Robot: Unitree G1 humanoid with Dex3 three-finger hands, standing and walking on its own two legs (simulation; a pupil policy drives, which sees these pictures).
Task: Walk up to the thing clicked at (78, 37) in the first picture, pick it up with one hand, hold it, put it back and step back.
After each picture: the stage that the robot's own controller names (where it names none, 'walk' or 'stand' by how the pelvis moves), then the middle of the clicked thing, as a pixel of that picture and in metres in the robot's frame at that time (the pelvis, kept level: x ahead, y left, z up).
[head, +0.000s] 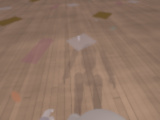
stand; (78, 38) +1.99 +0.37 -0.72
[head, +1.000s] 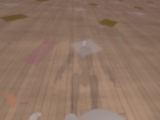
walk; (84, 43) +1.90 +0.13 -0.71
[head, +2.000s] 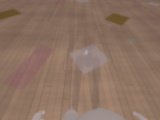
walk; (86, 52) +1.27 +0.08 -0.71
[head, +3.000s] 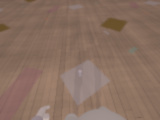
walk; (80, 73) +0.79 +0.16 -0.71
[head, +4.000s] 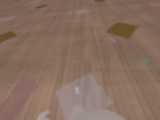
walk; (77, 90) +0.49 +0.25 -0.70
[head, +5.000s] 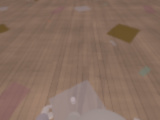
stand; (73, 100) +0.33 +0.21 -0.71
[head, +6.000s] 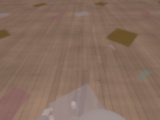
stand; (73, 104) +0.32 +0.21 -0.72
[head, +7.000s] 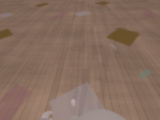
stand; (73, 102) +0.34 +0.22 -0.73
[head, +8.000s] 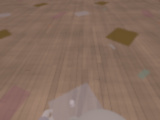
stand; (72, 103) +0.33 +0.23 -0.73
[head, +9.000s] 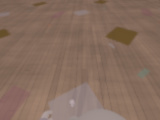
stand; (72, 103) +0.32 +0.24 -0.73
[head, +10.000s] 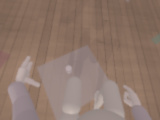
go down; (68, 69) +0.41 +0.21 -0.42
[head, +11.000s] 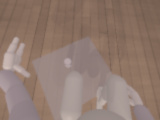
go down; (68, 63) +0.43 +0.22 -0.31
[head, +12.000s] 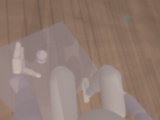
close in; (41, 57) +0.41 +0.25 -0.23
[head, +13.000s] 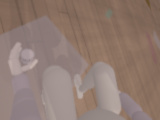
close; (27, 57) +0.41 +0.27 -0.22
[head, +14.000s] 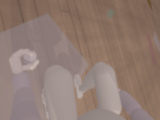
lift; (29, 58) +0.39 +0.26 -0.23
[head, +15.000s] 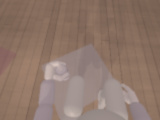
lift; (63, 72) +0.31 +0.21 -0.06
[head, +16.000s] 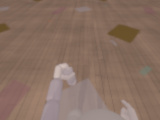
hold; (70, 76) +0.32 +0.16 +0.01
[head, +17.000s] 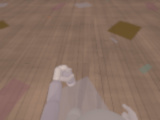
hold; (69, 78) +0.32 +0.17 -0.02
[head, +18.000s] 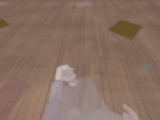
crouch; (71, 77) +0.32 +0.16 -0.02
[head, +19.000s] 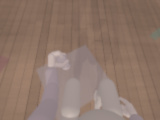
crouch; (64, 62) +0.41 +0.19 -0.10
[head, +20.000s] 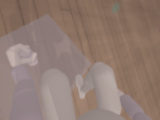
lower; (29, 57) +0.42 +0.25 -0.22
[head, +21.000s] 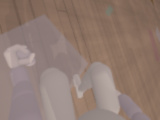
lower; (27, 57) +0.42 +0.26 -0.23
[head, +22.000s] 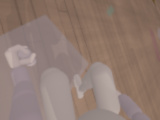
lower; (27, 57) +0.41 +0.26 -0.23
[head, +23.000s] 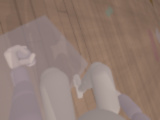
lower; (27, 57) +0.41 +0.26 -0.22
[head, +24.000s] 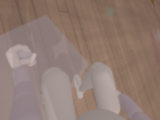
loosen; (28, 57) +0.41 +0.26 -0.22
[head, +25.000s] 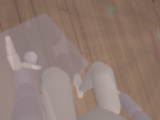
withdraw; (30, 59) +0.40 +0.24 -0.23
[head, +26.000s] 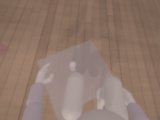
walk; (72, 66) +0.43 +0.18 -0.34
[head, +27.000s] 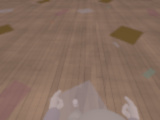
stand; (75, 102) +0.33 +0.17 -0.66
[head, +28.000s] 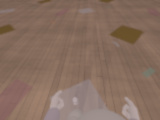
stand; (75, 101) +0.35 +0.18 -0.66
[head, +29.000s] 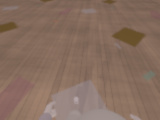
stand; (76, 100) +0.35 +0.16 -0.69
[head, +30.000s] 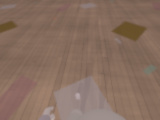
walk; (77, 96) +0.37 +0.16 -0.71
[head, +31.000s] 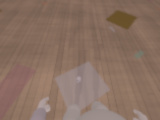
walk; (78, 79) +0.53 +0.11 -0.71
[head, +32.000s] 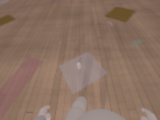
walk; (78, 65) +0.81 +0.26 -0.69
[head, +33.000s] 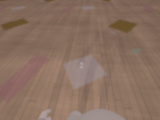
stand; (81, 65) +0.99 +0.19 -0.71
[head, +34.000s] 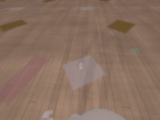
stand; (80, 65) +0.99 +0.20 -0.72
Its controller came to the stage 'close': yes
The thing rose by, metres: 0.71
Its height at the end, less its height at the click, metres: +0.00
